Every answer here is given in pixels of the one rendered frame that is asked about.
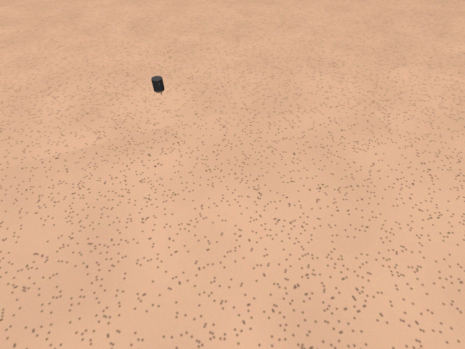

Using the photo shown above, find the mug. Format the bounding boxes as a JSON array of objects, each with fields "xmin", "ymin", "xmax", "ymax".
[{"xmin": 151, "ymin": 76, "xmax": 164, "ymax": 92}]

